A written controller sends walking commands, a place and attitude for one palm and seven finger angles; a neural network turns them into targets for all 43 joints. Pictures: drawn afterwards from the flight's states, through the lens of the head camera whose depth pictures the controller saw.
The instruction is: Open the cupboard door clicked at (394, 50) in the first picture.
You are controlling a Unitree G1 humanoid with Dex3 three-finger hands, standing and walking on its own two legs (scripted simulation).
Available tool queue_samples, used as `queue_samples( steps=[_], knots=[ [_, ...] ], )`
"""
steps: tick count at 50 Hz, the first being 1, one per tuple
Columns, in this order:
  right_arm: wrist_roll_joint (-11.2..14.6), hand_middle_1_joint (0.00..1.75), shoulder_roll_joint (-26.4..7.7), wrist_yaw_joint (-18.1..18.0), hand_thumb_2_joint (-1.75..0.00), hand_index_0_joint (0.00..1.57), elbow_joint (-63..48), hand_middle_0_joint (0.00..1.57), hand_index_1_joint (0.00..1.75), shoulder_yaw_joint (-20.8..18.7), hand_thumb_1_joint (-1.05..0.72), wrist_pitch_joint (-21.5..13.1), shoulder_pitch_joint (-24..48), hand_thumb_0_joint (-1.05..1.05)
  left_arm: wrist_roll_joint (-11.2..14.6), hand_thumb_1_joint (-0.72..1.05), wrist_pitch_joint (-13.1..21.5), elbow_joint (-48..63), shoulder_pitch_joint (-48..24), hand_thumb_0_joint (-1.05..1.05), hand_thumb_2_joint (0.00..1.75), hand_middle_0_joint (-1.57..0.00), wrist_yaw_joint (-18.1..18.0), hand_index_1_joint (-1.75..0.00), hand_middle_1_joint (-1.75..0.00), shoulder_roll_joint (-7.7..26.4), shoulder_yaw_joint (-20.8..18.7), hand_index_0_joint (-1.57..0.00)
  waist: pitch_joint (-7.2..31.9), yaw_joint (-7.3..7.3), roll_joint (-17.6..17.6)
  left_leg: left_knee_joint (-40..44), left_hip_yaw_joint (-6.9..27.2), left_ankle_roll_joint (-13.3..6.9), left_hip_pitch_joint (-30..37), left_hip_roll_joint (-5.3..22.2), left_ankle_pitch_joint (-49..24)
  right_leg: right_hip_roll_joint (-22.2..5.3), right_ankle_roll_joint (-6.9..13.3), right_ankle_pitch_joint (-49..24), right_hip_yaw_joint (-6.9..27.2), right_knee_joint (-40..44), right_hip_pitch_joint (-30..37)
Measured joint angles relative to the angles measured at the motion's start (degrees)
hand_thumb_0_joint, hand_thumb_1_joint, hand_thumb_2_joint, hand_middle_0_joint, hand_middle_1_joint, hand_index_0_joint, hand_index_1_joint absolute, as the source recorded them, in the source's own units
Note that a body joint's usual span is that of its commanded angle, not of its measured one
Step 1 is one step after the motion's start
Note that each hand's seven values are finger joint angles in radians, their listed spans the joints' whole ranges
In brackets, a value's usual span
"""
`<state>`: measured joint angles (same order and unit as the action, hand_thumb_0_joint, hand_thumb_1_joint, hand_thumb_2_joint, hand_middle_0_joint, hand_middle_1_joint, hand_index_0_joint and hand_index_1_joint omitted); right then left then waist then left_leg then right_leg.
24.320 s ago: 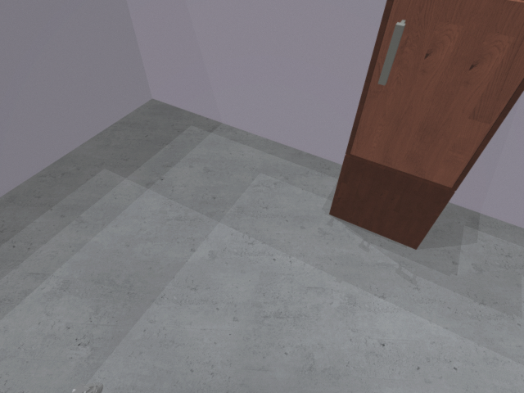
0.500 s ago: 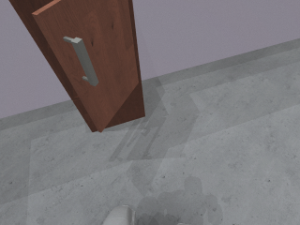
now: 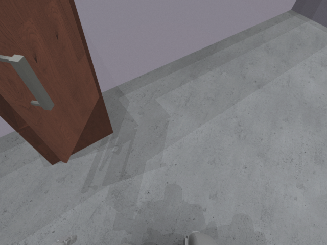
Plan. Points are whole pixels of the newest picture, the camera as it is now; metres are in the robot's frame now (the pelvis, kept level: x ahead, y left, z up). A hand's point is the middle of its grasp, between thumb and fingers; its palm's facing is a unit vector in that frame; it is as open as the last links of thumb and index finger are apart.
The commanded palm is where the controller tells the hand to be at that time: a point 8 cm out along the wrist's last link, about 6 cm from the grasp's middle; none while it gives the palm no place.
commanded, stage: walk to a spot facing it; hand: left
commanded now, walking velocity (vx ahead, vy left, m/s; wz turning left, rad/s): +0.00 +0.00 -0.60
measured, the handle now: (27, 84) +0.45 +0.40 +0.08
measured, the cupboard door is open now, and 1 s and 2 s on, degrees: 44 44 44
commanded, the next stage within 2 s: turn to face it in 1.92 s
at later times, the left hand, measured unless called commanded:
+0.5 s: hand (113, 225) +0.18 +0.15 -0.17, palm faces -0.30 -0.94 -0.17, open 7.4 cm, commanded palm none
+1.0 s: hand (181, 174) +0.34 -0.04 -0.16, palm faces -0.55 -0.81 -0.21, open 7.2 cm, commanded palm none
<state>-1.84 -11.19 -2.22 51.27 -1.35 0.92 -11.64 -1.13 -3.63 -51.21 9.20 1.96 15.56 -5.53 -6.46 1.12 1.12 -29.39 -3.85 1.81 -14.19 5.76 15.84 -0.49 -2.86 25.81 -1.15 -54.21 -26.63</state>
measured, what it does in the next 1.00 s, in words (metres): walks ahead, turning right: right foot, then left foot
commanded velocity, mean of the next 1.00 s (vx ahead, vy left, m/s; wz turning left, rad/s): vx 0.27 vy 0.00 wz -0.49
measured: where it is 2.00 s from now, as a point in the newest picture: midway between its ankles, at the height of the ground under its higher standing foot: (232, 184)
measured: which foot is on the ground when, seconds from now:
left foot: down 0.00-0.10, up 0.12-0.38, down 0.40-0.78, up 0.80-1.00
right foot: up 0.00-0.08, down 0.10-0.40, up 0.42-0.78, down 0.80-1.00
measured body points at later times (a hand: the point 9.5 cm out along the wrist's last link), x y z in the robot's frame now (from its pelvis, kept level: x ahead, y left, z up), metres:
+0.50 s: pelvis +0.04 -0.01 +0.00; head +0.08 +0.00 +0.44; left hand +0.19 +0.20 -0.16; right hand +0.00 -0.27 -0.13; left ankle +0.06 +0.10 -0.74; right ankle -0.01 -0.13 -0.67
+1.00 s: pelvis +0.16 -0.15 +0.00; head +0.20 -0.18 +0.45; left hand +0.37 +0.01 -0.15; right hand +0.04 -0.35 -0.15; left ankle +0.27 -0.02 -0.67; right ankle +0.12 -0.21 -0.74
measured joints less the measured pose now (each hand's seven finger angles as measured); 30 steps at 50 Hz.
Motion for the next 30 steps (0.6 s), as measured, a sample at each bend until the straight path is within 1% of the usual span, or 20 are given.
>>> queue_samples(
  steps=[2,3,4,5,6,7,8,9,11,13,16,19,20,21,22,23,25,26,28,30],
  knots=[
    [0.0,0.3,-0.5,0.3,-0.89,0.2,0.3,0.2,0.3,-0.3,-0.9,0.1,-0.9,0.01,0.1,0.91,0.2,0.1,-0.2,0.01,0.9,-0.19,0.1,-0.3,-0.29,-0.1,0.3,-0.19,0.0,-0.69,-1.1,-1.2,-1.4,0.7,-0.1,1.3,1.0,-0.3,0.6,-0.4,-1.2,6.9,2.9],
    [0.1,0.3,-0.9,0.4,-0.89,0.2,0.4,0.2,0.3,-0.5,-0.9,0.2,-1.4,0.01,0.1,0.91,0.4,0.2,-0.3,0.01,0.9,-0.19,0.2,-0.3,-0.29,-0.1,0.5,-0.19,0.0,-0.99,-1.5,-2.4,-2.1,1.1,-0.3,2.0,1.8,-0.3,1.0,-2.2,-1.7,10.8,4.8],
    [0.3,0.3,-1.3,0.5,-0.89,0.2,0.5,0.2,0.3,-0.7,-0.9,0.4,-2.0,0.01,0.2,0.91,0.7,0.4,-0.2,0.01,0.9,-0.19,0.3,-0.3,-0.29,-0.1,0.7,-0.19,0.2,-1.26,-1.9,-4.3,-2.7,1.6,-0.9,2.6,2.9,-0.3,1.6,-5.5,-2.1,15.7,7.0],
    [0.6,0.3,-1.6,0.7,-0.89,0.2,0.4,0.2,0.3,-0.9,-0.9,0.6,-2.7,0.01,0.1,0.91,1.3,0.8,0.1,0.01,0.9,-0.19,0.2,-0.3,-0.29,0.4,0.9,-0.19,0.7,-1.51,-1.3,-7.2,-3.5,1.8,-2.2,2.6,4.2,-0.7,2.8,-9.4,-1.3,20.1,9.0],
    [0.9,0.3,-2.2,0.8,-0.89,0.2,0.8,0.2,0.3,-1.3,-0.9,1.1,-2.4,0.01,0.0,0.91,1.8,0.5,-0.3,0.01,0.9,-0.19,-0.2,-0.3,-0.29,0.0,1.0,-0.19,0.4,-1.61,-2.0,-12.1,-2.7,1.9,-4.0,2.7,8.8,-0.1,3.5,-9.3,-0.7,19.3,8.3],
    [1.0,0.3,-2.9,0.7,-0.89,0.2,1.4,0.2,0.3,-1.6,-0.9,1.8,-1.8,0.01,0.0,0.91,2.1,0.3,-0.7,0.0,0.9,-0.19,-0.6,-0.3,-0.29,-0.4,1.3,-0.2,-0.3,-1.87,-2.7,-17.8,-0.8,1.9,-6.1,2.1,12.5,0.5,3.9,-8.4,-0.3,17.9,7.7],
    [1.2,0.3,-3.4,0.6,-0.89,0.2,1.9,0.2,0.3,-1.8,-0.9,2.3,-1.2,0.01,-0.1,0.91,2.2,0.3,-0.8,0.0,0.9,-0.19,-1.0,-0.3,-0.29,-0.9,1.5,-0.2,-0.8,-2.0,-2.9,-23.0,0.6,1.8,-8.1,1.2,14.2,0.8,4.1,-7.8,0.2,17.5,7.6],
    [1.3,0.3,-3.7,0.5,-0.89,0.2,2.2,0.2,0.3,-2.0,-0.9,2.6,-0.7,0.01,-0.1,0.91,2.1,0.3,-0.8,0.0,0.9,-0.19,-1.4,-0.3,-0.29,-1.2,1.6,-0.2,-1.1,-2.05,-2.8,-27.0,1.3,1.9,-9.8,0.3,14.5,1.0,4.1,-7.7,0.9,17.8,7.7],
    [1.4,0.3,-3.7,0.5,-0.89,0.2,2.3,0.2,0.3,-2.2,-0.91,2.6,0.1,0.01,-0.2,0.91,1.8,0.1,-0.6,0.0,0.9,-0.2,-2.0,-0.3,-0.29,-1.6,1.6,-0.2,-1.3,-2.11,-1.9,-30.2,1.5,2.2,-11.7,-1.0,13.4,1.3,4.1,-8.7,2.5,19.4,8.4],
    [1.3,0.3,-3.4,0.7,-0.89,0.2,1.8,0.2,0.3,-2.2,-0.91,2.4,0.5,0.01,-0.3,0.91,1.6,-0.2,-0.2,0.0,0.9,-0.2,-2.2,-0.3,-0.29,-1.8,1.7,-0.2,-1.0,-2.06,-0.8,-28.2,1.2,2.4,-11.9,-2.0,12.1,1.5,4.1,-9.8,4.1,21.1,9.1],
    [1.2,0.3,-2.6,1.2,-0.89,0.19,0.8,0.2,0.3,-2.1,-0.91,1.8,0.5,0.01,-0.5,0.91,1.5,-0.8,0.8,0.0,0.9,-0.2,-1.8,-0.3,-0.3,-2.2,1.9,-0.2,0.1,-1.83,0.4,-21.3,0.8,2.1,-10.1,-3.2,11.1,2.0,4.2,-10.5,6.2,22.7,9.9],
    [1.1,0.3,-1.8,1.6,-0.89,0.19,-0.1,0.2,0.3,-1.6,-0.91,0.3,-0.2,0.01,-0.4,0.91,1.3,-1.3,2.0,0.0,0.9,-0.2,-1.2,-0.3,-0.3,-2.2,1.6,-0.2,1.6,-1.7,1.4,-10.3,0.0,1.5,-5.5,-4.4,8.2,2.7,4.1,-9.6,8.1,22.0,9.8],
    [1.0,0.3,-2.0,1.5,-0.89,0.2,-0.6,0.2,0.3,-1.4,-0.91,-0.5,-1.0,0.01,-0.3,0.91,1.2,-1.3,2.7,0.0,0.9,-0.2,-1.0,-0.3,-0.3,-2.5,1.6,-0.2,2.6,-1.78,0.7,-5.1,0.4,0.5,-3.4,-4.0,8.9,3.6,4.2,-7.2,8.2,20.1,8.8],
    [0.5,0.3,-2.1,1.3,-0.89,0.2,-0.9,0.2,0.3,-1.2,-0.91,-1.4,-1.7,0.01,-0.1,0.91,0.9,-1.5,2.9,0.01,0.9,-0.2,-0.8,-0.3,-0.3,-2.7,1.5,-0.2,3.2,-2.19,0.0,-3.9,0.6,-0.6,-3.4,-3.4,4.6,4.2,4.2,-2.3,7.4,16.0,7.2],
    [0.2,0.3,-1.8,1.0,-0.89,0.2,-0.8,0.2,0.3,-1.0,-0.91,-2.1,-2.2,0.01,-0.1,0.91,0.6,-1.7,2.8,0.01,0.9,-0.2,-0.5,-0.3,-0.3,-2.7,1.3,-0.2,3.3,-2.38,-0.1,-4.5,0.1,-1.6,-3.4,-2.9,2.0,4.1,4.1,0.6,6.1,10.5,5.1],
    [-0.1,0.3,-1.4,0.9,-0.89,0.2,-0.5,0.2,0.3,-0.8,-0.91,-2.5,-3.0,0.01,-0.3,0.91,0.5,-1.9,2.7,0.01,0.9,-0.2,0.0,-0.3,-0.3,-2.5,1.0,-0.2,3.3,-2.48,0.2,-4.5,-0.6,-2.2,-2.8,-2.6,1.6,3.5,4.1,1.3,4.9,4.6,2.9],
    [-0.3,0.3,-0.5,0.9,-0.89,0.2,0.3,0.2,0.3,-0.2,-0.91,-2.8,-5.1,0.01,-0.7,0.91,0.7,-2.0,2.1,0.01,0.9,-0.2,0.8,-0.3,-0.3,-2.1,0.4,-0.2,3.8,-2.37,0.9,-1.8,-2.0,-2.2,-0.5,-2.0,1.6,1.7,3.7,-2.2,2.5,-4.8,-1.3],
    [-0.2,0.3,-0.1,0.8,-0.89,0.2,0.8,0.2,0.3,-0.1,-0.91,-3.0,-6.2,0.01,-0.8,0.91,0.9,-1.9,1.7,0.01,0.9,-0.2,1.1,-0.3,-0.29,-2.0,0.2,-0.2,3.9,-2.19,1.1,0.1,-2.7,-2.0,0.9,-1.7,1.4,0.7,3.3,-4.7,1.6,-7.6,-3.0],
    [-0.1,0.3,0.6,0.7,-0.89,0.2,2.0,0.2,0.3,0.2,-0.91,-3.4,-8.1,0.01,-0.9,0.91,1.3,-1.4,1.0,0.01,0.9,-0.2,1.5,-0.3,-0.29,-2.0,0.2,-0.2,4.0,-1.87,1.2,3.7,-4.2,-1.4,3.5,-1.1,0.5,-1.1,2.6,-8.7,0.3,-9.7,-5.6],
    [0.0,0.3,1.0,0.7,-0.89,0.2,3.1,0.2,0.3,0.3,-0.91,-3.8,-9.8,0.01,-0.8,0.91,1.5,-1.1,0.2,0.01,0.9,-0.19,1.7,-0.3,-0.29,-2.1,0.3,-0.19,3.8,-1.92,0.9,6.1,-5.9,-1.0,5.8,-0.4,0.3,-2.4,2.3,-10.5,-0.7,-7.6,-6.9]
  ],
)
